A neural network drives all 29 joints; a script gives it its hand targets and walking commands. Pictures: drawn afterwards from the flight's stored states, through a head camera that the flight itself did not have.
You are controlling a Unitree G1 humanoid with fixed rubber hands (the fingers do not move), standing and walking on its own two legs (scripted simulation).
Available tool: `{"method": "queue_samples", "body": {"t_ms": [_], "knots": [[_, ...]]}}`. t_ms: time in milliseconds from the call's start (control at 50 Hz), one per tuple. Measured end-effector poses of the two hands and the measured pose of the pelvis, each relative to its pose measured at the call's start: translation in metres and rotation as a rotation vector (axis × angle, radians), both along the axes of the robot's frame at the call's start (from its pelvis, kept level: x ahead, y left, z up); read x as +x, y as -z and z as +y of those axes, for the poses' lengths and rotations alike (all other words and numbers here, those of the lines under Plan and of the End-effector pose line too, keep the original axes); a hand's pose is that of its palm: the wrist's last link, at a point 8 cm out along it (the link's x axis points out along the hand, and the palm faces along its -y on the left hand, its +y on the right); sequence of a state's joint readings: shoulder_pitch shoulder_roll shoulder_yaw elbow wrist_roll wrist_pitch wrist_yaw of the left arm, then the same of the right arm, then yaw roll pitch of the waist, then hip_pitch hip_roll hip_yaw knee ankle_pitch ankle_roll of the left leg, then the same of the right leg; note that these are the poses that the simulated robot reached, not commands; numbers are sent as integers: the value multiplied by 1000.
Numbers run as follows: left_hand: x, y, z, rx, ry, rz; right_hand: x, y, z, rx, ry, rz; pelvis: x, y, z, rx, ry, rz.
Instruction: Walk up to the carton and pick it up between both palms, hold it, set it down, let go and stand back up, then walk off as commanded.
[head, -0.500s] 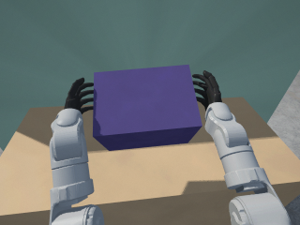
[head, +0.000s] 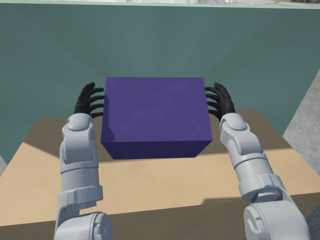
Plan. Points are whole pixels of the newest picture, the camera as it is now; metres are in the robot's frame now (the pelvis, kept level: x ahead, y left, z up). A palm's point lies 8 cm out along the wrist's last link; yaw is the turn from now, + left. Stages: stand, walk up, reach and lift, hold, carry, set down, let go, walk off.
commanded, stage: hold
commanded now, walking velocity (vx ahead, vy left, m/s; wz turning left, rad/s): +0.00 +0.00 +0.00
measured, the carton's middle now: (155, 121) +0.42 +0.01 +0.15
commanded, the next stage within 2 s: none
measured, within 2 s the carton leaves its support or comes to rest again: neither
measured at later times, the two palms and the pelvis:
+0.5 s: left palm (87, 115) +0.38 +0.18 +0.20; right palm (222, 110) +0.39 -0.16 +0.20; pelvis +0.03 +0.00 +0.00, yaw +0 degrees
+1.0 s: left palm (82, 117) +0.35 +0.18 +0.21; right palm (225, 115) +0.36 -0.16 +0.20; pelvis -0.01 +0.00 +0.00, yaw +0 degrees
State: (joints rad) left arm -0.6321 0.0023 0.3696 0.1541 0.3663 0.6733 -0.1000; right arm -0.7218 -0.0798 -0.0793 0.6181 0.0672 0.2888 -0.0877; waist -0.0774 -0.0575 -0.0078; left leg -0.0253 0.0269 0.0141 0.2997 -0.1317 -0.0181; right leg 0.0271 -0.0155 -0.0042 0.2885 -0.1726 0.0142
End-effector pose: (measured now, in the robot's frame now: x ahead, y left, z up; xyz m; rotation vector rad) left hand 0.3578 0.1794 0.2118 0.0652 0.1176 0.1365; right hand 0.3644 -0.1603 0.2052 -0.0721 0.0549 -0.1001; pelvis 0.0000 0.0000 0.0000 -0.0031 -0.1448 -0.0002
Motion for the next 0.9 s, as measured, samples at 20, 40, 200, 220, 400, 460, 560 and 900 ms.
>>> {"method": "queue_samples", "body": {"t_ms": [20, 40, 200, 220, 400, 460, 560, 900], "knots": [[3, -1, 0, -2, -1, -3, 4, -2, 0, 0, 1, -4, 2, 0, 0, 0, 0, 2], [6, -1, 0, -1, -2, -1, 7, -2, 0, -1, 0, -3, 4, 0, 0, 1, 0, 5], [34, 12, -3, -10, 13, 40, 35, 11, -3, 24, 14, 37, 25, 0, -3, 4, 0, 34], [36, 12, -4, -18, 13, 37, 37, 9, -3, 37, 21, 30, 27, 0, -3, 4, 0, 37], [35, 0, -3, -5, 14, 2, 38, -11, 0, 55, 47, -35, 36, -1, -4, 6, 1, 32], [27, 10, -1, -14, 30, 44, 29, 2, 0, 59, 46, 6, 33, 0, -4, 6, 1, 23], [11, 10, 0, -8, 26, 39, 11, 3, 0, 72, 40, -1, 21, 0, -3, 4, 1, 7], [-17, 10, -2, 4, 43, 64, -21, 18, -3, 1, 17, 82, -11, 0, 1, -3, 0, -21]]}}
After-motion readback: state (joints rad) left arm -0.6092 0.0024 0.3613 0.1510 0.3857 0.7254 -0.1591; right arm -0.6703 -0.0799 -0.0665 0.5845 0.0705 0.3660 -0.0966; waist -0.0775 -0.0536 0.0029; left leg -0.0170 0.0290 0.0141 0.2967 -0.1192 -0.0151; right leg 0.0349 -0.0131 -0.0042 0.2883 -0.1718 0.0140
